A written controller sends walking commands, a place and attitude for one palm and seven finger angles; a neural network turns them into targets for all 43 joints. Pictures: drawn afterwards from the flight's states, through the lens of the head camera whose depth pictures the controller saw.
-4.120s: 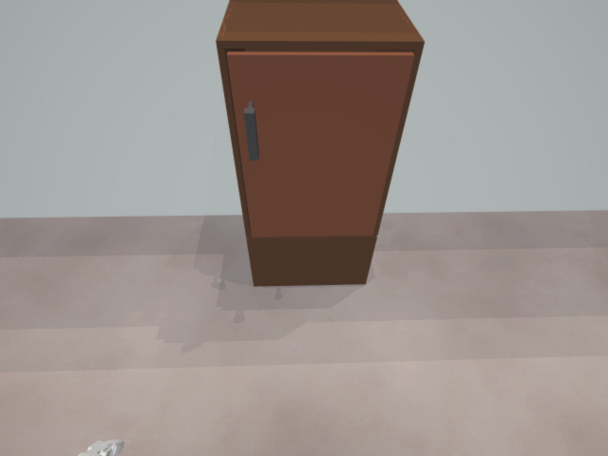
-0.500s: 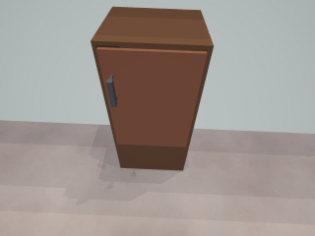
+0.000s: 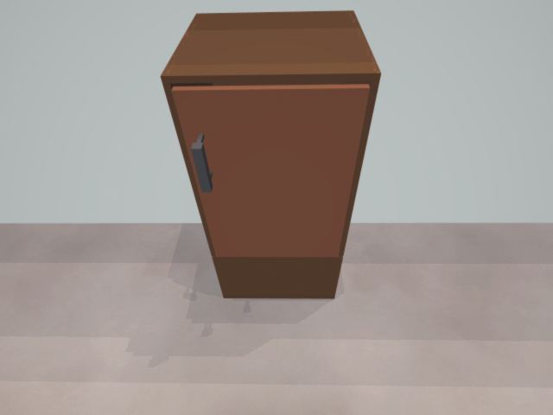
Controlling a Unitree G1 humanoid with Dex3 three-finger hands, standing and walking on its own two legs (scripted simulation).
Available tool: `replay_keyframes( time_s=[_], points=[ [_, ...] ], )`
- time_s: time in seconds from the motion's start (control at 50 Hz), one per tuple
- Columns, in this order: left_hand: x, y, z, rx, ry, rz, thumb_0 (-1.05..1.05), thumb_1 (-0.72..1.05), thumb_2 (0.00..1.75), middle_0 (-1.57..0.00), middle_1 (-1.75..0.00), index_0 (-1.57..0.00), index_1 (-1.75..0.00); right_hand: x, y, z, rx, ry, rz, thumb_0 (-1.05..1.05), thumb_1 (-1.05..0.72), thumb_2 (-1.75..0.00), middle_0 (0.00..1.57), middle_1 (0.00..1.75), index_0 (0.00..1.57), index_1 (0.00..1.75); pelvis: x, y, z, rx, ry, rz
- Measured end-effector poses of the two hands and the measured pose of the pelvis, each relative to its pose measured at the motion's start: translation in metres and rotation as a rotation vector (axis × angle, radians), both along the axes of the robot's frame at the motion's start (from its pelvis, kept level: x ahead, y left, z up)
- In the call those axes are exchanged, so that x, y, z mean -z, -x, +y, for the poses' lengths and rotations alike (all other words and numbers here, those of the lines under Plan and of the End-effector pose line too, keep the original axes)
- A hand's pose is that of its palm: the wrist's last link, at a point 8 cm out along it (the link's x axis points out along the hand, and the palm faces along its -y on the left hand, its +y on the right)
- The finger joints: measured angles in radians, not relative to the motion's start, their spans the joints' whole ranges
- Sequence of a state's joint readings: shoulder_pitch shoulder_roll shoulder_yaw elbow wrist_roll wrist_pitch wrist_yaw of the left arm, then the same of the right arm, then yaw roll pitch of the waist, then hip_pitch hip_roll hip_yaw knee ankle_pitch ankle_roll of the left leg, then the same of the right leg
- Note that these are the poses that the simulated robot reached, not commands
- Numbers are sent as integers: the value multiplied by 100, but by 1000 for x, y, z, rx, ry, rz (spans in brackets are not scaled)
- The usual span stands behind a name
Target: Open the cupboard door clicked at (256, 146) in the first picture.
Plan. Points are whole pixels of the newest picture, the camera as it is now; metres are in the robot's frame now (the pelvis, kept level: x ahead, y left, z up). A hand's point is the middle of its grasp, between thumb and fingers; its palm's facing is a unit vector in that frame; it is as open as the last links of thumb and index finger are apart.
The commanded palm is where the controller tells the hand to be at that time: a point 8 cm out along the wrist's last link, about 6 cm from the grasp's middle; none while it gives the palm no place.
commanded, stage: look again from close up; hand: left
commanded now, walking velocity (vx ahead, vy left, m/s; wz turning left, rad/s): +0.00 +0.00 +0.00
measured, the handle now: (204, 163) +0.65 +0.21 -0.02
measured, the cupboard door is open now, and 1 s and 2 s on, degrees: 0 0 0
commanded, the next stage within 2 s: shuffle to correct the standing spot in 0.22 s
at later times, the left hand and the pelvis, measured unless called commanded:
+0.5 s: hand out of the picture +0.04 +0.16 -0.17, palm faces +0.03 -0.98 -0.20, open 7.3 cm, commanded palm none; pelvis +0.03 -0.02 +0.00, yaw +0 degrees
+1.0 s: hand (191, 395) +0.20 +0.17 -0.17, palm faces +0.04 -0.97 -0.26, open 7.3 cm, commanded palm none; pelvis +0.12 -0.03 -0.01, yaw +2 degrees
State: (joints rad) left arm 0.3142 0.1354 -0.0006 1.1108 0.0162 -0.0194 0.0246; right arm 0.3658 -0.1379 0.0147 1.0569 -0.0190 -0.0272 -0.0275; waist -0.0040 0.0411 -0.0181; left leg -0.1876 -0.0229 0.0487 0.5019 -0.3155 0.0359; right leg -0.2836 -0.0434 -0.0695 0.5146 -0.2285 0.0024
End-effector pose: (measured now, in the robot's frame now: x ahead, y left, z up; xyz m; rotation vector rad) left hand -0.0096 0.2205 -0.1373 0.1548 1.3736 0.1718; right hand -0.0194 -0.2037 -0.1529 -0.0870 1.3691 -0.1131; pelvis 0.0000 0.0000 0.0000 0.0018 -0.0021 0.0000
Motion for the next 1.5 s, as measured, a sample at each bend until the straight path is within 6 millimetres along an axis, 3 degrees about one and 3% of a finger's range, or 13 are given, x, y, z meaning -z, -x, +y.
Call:
replay_keyframes(
  time_s=[0.16,0.3,0.52,0.68,0.74,0.82,0.96,1.02,1.08,1.18,1.28,1.4,1.5],
  points=[
    [-8,-37,8,16,-28,-72,0,91,90,-20,-29,-20,-30,0,-21,-5,-16,10,-23,2,-92,-90,20,30,20,30,-2,-10,1,4,-9,-10],
    [-7,-51,3,27,-23,-81,0,91,90,-20,-29,-20,-30,-4,-34,-21,-19,42,-33,1,-91,-90,20,30,20,30,-3,-14,-5,7,-11,-13],
    [5,-41,-13,6,11,-23,0,91,90,-20,-29,-20,-30,-1,-40,-35,-32,51,9,1,-91,-90,20,30,20,30,3,-29,-16,5,-3,-10],
    [20,-23,-16,-70,63,58,0,91,90,-20,-29,-21,-30,-4,-53,-22,-45,60,65,1,-91,-90,20,30,20,30,9,-54,-8,-25,16,11],
    [22,-26,-13,-65,73,107,0,91,90,-20,-29,-20,-30,-6,-59,-14,-31,65,56,1,-91,-90,20,30,20,30,9,-66,-3,-13,9,14],
    [15,-62,-8,-34,61,93,0,91,90,-20,-29,-20,-30,-8,-51,-4,-1,50,92,0,-91,-90,20,30,20,30,5,-82,-2,-24,17,13],
    [1,-171,0,16,-27,-93,2,93,90,-20,-29,-20,-30,-6,-34,-4,13,-12,266,0,-91,-90,20,30,20,30,7,-110,-18,-32,2,11],
    [-1,-208,-3,29,-69,-194,1,93,90,-20,-29,-20,-30,6,-46,-22,16,-22,296,1,-90,-90,20,30,20,30,17,-126,-29,-42,-19,0],
    [-7,-221,-8,27,-89,-234,0,92,90,-20,-29,-20,-30,12,-80,-45,17,18,246,1,-90,-90,20,30,20,30,15,-130,-35,-55,-26,-14],
    [-9,-213,-22,20,-64,-201,0,91,90,-20,-29,-20,-30,5,-154,-71,-7,69,60,1,-91,-90,20,30,20,30,6,-125,-39,-54,-41,-10],
    [-7,-191,-21,-12,-40,-189,-1,92,89,-20,-30,-21,-30,-9,-206,-73,-60,90,-105,0,-91,-90,19,30,20,30,3,-115,-37,-53,-41,-5],
    [-1,-153,4,-28,-59,-169,0,91,89,-20,-30,-21,-30,-19,-230,-53,-83,92,-263,0,-91,-90,19,30,20,30,9,-104,-17,-51,-19,-15],
    [-2,-124,34,-49,-86,-135,0,91,89,-20,-30,-21,-30,-15,-219,-22,-87,60,-327,0,-91,-90,19,30,20,30,13,-96,4,-36,-15,-48]
  ],
)
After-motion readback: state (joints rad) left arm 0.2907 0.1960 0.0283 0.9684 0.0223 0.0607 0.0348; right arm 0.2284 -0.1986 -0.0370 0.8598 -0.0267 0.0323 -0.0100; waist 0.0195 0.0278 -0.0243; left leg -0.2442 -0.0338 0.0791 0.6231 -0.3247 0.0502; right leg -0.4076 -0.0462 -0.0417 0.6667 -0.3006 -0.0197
